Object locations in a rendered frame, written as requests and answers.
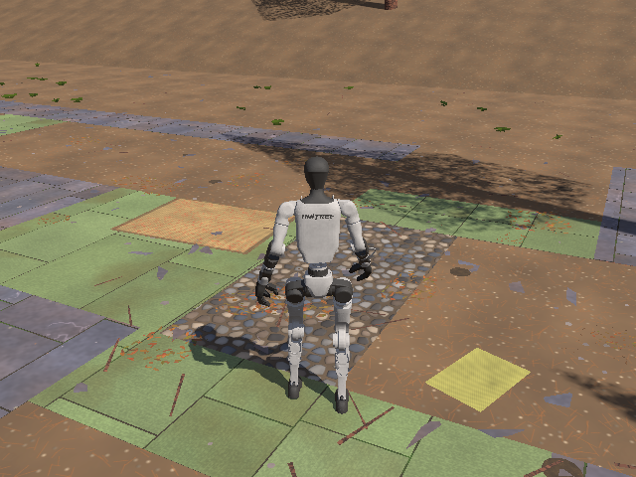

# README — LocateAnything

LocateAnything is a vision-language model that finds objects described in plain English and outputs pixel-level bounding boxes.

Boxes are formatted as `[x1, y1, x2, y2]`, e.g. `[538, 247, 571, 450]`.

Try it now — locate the robot left forearm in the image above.
[257, 241, 279, 285]

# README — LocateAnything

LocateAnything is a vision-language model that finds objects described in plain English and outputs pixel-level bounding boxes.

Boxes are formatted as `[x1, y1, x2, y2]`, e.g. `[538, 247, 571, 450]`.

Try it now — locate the robot right foot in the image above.
[335, 389, 349, 414]

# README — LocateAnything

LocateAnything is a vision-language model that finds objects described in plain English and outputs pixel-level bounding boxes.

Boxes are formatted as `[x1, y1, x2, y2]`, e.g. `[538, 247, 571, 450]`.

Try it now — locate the robot left hand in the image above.
[255, 282, 278, 307]

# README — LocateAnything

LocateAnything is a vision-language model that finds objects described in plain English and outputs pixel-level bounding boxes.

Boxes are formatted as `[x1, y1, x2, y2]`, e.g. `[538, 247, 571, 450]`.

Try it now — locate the robot right forearm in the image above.
[355, 238, 371, 267]

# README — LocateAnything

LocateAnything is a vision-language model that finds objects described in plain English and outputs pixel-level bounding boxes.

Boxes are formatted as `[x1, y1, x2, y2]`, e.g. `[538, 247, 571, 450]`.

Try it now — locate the robot left upper arm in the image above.
[270, 201, 297, 256]

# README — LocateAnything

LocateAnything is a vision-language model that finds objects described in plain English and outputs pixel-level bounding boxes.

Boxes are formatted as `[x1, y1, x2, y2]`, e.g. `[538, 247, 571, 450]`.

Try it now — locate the robot right upper arm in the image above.
[337, 199, 366, 252]

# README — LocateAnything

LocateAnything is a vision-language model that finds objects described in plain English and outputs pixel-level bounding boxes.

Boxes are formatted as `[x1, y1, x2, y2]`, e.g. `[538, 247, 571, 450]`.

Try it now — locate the robot right hand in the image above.
[349, 263, 372, 281]

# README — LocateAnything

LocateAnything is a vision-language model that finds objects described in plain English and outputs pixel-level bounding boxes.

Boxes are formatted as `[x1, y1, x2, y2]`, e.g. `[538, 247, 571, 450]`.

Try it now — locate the left robot shin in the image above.
[288, 323, 302, 386]

